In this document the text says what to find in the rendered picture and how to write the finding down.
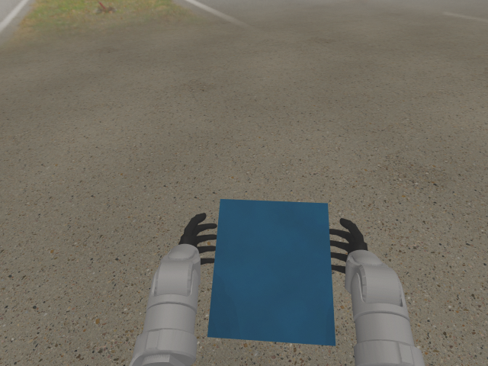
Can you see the left robot hand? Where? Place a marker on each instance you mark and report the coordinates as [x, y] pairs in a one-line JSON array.
[[190, 236]]

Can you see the carton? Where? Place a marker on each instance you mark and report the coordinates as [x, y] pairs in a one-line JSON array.
[[272, 277]]

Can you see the robot right forearm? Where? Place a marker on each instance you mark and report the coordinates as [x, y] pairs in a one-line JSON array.
[[383, 332]]

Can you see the right robot hand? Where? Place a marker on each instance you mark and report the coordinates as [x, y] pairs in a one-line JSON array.
[[355, 239]]

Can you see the robot left forearm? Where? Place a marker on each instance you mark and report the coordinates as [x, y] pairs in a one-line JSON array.
[[168, 334]]

